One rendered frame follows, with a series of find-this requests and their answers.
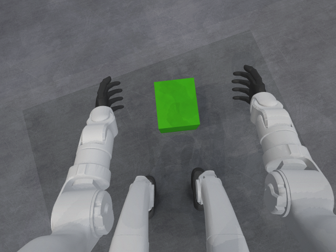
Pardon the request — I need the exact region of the left robot upper arm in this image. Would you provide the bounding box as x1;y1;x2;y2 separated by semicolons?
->
17;188;114;252

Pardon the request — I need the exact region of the robot left hand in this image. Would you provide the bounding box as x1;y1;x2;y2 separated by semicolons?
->
95;76;124;112

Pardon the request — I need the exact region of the left robot thigh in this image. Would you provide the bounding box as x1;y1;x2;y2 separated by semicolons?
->
109;181;154;252

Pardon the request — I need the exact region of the left robot forearm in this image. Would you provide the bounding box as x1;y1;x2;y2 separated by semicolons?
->
51;106;118;231

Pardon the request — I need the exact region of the right robot shin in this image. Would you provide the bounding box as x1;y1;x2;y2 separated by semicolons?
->
198;171;222;204

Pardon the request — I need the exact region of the right robot forearm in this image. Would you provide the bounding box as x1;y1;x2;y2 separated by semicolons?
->
250;92;334;208

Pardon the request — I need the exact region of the carton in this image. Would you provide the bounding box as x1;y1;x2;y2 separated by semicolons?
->
154;78;200;133

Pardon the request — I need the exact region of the robot right hand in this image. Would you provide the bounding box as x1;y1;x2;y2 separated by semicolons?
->
232;65;266;104

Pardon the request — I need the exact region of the right robot upper arm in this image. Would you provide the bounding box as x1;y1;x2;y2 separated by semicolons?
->
264;169;336;252

